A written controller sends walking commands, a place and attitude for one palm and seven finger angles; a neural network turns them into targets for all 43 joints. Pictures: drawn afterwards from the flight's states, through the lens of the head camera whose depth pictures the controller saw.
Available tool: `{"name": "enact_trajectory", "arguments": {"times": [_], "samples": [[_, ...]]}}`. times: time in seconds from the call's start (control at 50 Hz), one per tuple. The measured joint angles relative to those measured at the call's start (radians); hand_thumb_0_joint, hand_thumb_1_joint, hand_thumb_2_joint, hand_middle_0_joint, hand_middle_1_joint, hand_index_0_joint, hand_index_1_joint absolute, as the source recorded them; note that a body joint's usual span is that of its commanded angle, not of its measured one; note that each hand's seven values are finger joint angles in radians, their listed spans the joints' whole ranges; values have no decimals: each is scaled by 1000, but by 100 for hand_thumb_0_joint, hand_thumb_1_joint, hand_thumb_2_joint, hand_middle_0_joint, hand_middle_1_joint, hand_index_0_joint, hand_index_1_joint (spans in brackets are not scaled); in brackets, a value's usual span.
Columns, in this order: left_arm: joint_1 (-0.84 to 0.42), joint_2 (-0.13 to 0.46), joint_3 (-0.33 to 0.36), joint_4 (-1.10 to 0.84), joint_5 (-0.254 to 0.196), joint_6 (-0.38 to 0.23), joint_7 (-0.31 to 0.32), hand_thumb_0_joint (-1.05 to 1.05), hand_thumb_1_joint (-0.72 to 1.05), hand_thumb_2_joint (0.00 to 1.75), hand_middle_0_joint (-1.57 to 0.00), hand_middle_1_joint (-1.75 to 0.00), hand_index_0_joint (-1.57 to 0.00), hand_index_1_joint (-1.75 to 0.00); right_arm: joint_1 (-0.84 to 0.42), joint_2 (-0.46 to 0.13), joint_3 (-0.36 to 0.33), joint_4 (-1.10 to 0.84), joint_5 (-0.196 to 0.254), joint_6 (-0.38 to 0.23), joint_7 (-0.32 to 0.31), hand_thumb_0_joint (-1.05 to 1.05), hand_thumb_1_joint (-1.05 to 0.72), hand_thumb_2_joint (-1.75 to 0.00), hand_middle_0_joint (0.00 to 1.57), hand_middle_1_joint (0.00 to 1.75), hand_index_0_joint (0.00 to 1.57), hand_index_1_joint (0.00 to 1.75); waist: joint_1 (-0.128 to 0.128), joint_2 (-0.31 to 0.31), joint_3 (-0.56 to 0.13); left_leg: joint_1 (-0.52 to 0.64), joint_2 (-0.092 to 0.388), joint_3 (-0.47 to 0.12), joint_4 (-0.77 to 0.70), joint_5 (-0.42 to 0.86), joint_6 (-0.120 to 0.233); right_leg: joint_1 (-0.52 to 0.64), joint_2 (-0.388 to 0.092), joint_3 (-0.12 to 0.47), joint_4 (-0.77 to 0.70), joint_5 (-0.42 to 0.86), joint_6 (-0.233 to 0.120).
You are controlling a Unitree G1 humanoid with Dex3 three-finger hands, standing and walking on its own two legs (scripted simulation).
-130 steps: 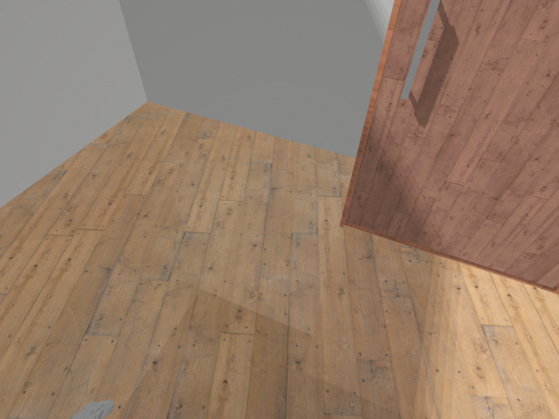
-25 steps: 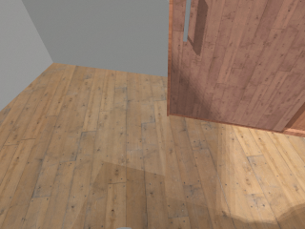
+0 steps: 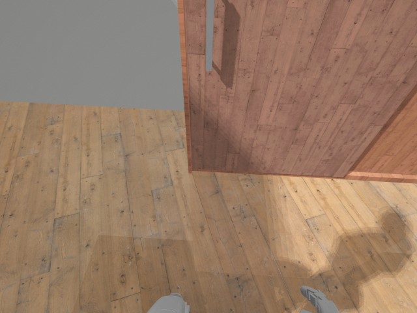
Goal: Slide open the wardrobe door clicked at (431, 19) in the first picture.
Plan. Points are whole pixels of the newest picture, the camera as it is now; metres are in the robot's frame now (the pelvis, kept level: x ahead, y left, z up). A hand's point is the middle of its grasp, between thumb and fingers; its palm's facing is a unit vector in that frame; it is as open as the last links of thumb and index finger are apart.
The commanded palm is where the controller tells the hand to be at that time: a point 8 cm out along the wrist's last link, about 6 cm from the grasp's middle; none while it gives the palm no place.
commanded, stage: walk to a spot facing it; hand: left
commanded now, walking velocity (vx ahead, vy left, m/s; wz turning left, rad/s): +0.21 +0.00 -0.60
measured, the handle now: (210, 28) +0.90 +0.13 +0.10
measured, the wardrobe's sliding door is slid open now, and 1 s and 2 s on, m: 0.00 0.00 0.00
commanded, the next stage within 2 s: turn to face it in 0.46 s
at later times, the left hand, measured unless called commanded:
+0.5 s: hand (155, 225) +0.33 +0.19 -0.15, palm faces -0.32 -0.93 -0.19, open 7.4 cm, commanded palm none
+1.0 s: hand (164, 219) +0.35 +0.17 -0.17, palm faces -0.19 -0.97 -0.18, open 7.3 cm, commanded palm none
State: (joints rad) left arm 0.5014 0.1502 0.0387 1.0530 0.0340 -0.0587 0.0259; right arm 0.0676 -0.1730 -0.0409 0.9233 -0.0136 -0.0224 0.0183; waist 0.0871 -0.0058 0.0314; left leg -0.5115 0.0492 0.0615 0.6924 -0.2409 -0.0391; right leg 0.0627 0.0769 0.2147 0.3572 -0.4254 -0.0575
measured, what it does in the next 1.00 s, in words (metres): walks ahead: left foot, then right foot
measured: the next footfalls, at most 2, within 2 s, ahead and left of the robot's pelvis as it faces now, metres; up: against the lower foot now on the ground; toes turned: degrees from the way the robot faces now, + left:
left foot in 0.02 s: +0.15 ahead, +0.12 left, +0.00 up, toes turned +3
right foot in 0.62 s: +0.20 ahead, -0.10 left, +0.00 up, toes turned -29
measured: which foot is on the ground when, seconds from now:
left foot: up 0.00-0.00, down 0.02-0.60, up 0.62-1.00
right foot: down 0.00-0.02, up 0.04-0.60, down 0.62-1.00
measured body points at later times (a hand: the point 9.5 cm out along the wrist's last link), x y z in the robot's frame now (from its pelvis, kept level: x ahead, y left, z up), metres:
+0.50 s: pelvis +0.15 +0.05 +0.00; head +0.19 +0.04 +0.45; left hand +0.34 +0.24 -0.14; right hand +0.03 -0.18 -0.14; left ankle +0.11 +0.12 -0.73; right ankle +0.17 -0.10 -0.68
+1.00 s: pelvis +0.21 +0.02 +0.00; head +0.24 +0.04 +0.44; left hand +0.36 +0.22 -0.15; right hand +0.19 -0.22 -0.15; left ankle +0.25 +0.11 -0.72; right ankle +0.17 -0.08 -0.73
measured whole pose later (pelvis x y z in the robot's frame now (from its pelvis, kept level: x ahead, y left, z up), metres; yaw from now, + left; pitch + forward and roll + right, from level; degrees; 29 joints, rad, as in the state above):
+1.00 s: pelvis +0.21 +0.02 +0.00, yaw -13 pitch -1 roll -2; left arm 0.15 0.17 0.05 0.94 0.03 0.01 0.03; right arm 0.24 -0.17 -0.06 1.00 -0.02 0.04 0.00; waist -0.02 -0.01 0.06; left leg -0.35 0.08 0.12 0.73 -0.36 -0.05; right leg -0.22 -0.09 -0.27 0.62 -0.36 -0.01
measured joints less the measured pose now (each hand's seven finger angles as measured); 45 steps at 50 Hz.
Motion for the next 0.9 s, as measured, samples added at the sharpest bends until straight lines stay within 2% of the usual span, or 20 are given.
{"name": "enact_trajectory", "arguments": {"times": [0.02, 0.04, 0.08, 0.12, 0.18, 0.22, 0.28, 0.36, 0.48, 0.56, 0.6, 0.62, 0.64, 0.68, 0.72, 0.76, 0.8, 0.84, 0.9], "samples": [[4, 4, 4, 5, -4, 2, -1, 0, 91, 90, -20, -30, -20, -30, -5, 7, 8, -13, 1, -15, -3, 1, -91, -90, 20, 30, 20, 30, -6, -5, 2, 46, -8, 7, -71, 35, 10, -12, 4, 10, 70, -36, 4], [-1, 10, 11, 12, -11, 8, -5, 0, 91, 90, -20, -30, -20, -30, -9, 15, 13, -22, -2, -32, -9, 1, -91, -90, 20, 30, 20, 30, -17, -10, 7, 64, -8, 19, -77, 80, 41, -54, 11, 1, 198, -67, 9], [-39, 30, 23, 20, -22, 26, -12, 0, 91, 90, -20, -30, -20, -30, -5, 30, 25, -30, -3, -50, -17, 1, -91, -90, 20, 30, 21, 30, -20, -33, 21, 90, -2, 63, -20, 13, 80, -200, 9, -51, 569, -92, 22], [-83, 52, 34, 8, -19, 40, -17, 1, 91, 90, -20, -30, -20, -30, 24, 37, 33, -27, -2, -51, -23, 1, -91, -90, 20, 30, 21, 30, -23, -46, 22, 149, 7, 101, -38, -38, 92, -339, -16, -125, 822, -53, 39], [-167, 84, 51, -44, -7, 58, -33, 1, 91, 90, -20, -30, -20, -30, 84, 37, 30, 1, -4, -53, -37, 0, -91, -90, 20, 30, 21, 30, -36, -48, 28, 231, 10, 130, -117, -33, 87, -496, -71, -219, 934, 31, 64], [-218, 97, 60, -87, -6, 67, -38, 1, 91, 90, -20, -30, -20, -30, 123, 32, 23, 26, -2, -48, -46, 0, -91, -90, 20, 30, 21, 30, -41, -46, 31, 273, 10, 150, -161, -30, 97, -576, -97, -242, 926, 74, 76], [-278, 106, 71, -133, -3, 82, -42, 0, 92, 90, -20, -30, -19, -30, 170, 9, 8, 57, 0, -35, -55, 0, -93, -90, 20, 30, 21, 30, -54, -46, 34, 321, 5, 188, -201, -40, 104, -660, -129, -247, 891, 143, 93], [-337, 101, 73, -158, 1, 105, -46, 0, 92, 90, -19, -30, -19, -30, 225, -14, -1, 82, -1, -21, -58, 0, -93, -90, 20, 30, 20, 30, -82, -39, 42, 365, 2, 235, -218, -70, 105, -700, -153, -244, 821, 211, 109], [-397, 70, 53, -159, 0, 128, -53, 0, 92, 90, -19, -30, -19, -30, 282, -15, -4, 101, -10, -7, -54, 0, -92, -90, 20, 30, 20, 30, -123, -21, 65, 406, 16, 301, -195, -135, 92, -628, -161, -279, 615, 188, 108], [-421, 45, 34, -163, -2, 124, -53, 0, 92, 90, -20, -30, -19, -30, 301, -8, -5, 105, -14, 5, -46, 1, -91, -90, 20, 30, 20, 30, -144, -5, 80, 417, 44, 351, -141, -196, 67, -535, -137, -318, 454, 109, 83], [-424, 36, 23, -169, 0, 108, -51, 0, 91, 90, -20, -30, -20, -30, 314, -5, -6, 106, -10, 10, -40, 1, -91, -90, 20, 30, 20, 30, -150, 8, 80, 402, 74, 366, -68, -237, 49, -464, -112, -338, 342, 121, 62], [-427, 33, 17, -169, 3, 91, -47, 0, 91, 90, -20, -30, -20, -30, 319, -2, -5, 108, -4, 14, -36, 1, -91, -90, 20, 30, 20, 30, -153, 14, 81, 367, 98, 352, 21, -246, 39, -440, -103, -344, 305, 174, 38], [-432, 30, 11, -165, 1, 72, -40, 0, 91, 90, -20, -30, -20, -30, 313, 0, -3, 112, 2, 24, -34, 1, -91, -90, 20, 30, 20, 30, -155, 19, 87, 313, 107, 297, 147, -275, 21, -440, -96, -346, 321, 161, 16], [-432, 19, -5, -153, -8, 51, -23, 0, 91, 90, -20, -30, -20, -30, 295, 5, 2, 119, 10, 44, -40, 1, -91, -90, 20, 30, 20, 30, -158, 23, 92, 213, 81, 156, 363, -317, 7, -416, -93, -350, 329, 111, -8], [-416, 6, -15, -135, -12, 46, -10, 0, 91, 90, -20, -30, -20, -30, 278, 11, 3, 126, 9, 55, -41, 1, -91, -90, 20, 30, 20, 30, -152, 27, 75, 150, 63, 65, 456, -292, 3, -374, -88, -351, 288, 101, -11], [-397, -7, -24, -113, -13, 47, -2, 0, 91, 90, -20, -30, -20, -30, 260, 15, 4, 126, 6, 60, -41, 1, -91, -90, 20, 30, 20, 30, -151, 32, 48, 113, 59, 12, 443, -250, -3, -337, -87, -358, 237, 117, -1], [-382, -16, -27, -97, -15, 49, 0, 0, 91, 90, -20, -30, -20, -30, 241, 22, 3, 119, 5, 63, -39, 1, -91, -90, 20, 30, 20, 30, -153, 33, 28, 93, 57, -16, 390, -217, -10, -311, -92, -371, 201, 126, 0], [-378, -17, -19, -96, -17, 48, 3, -1, 92, 90, -20, -30, -20, -30, 224, 28, 2, 111, 5, 63, -35, 1, -91, -90, 20, 30, 20, 30, -148, 31, 19, 85, 56, -23, 331, -198, -16, -292, -101, -390, 183, 127, 4], [-375, -10, -10, -100, -10, 54, 3, -1, 92, 90, -20, -30, -20, -30, 200, 24, -4, 107, 0, 68, -32, 1, -92, -90, 20, 30, 20, 30, -132, 21, 19, 93, 48, -2, 246, -194, -21, -274, -121, -424, 184, 115, 16]]}}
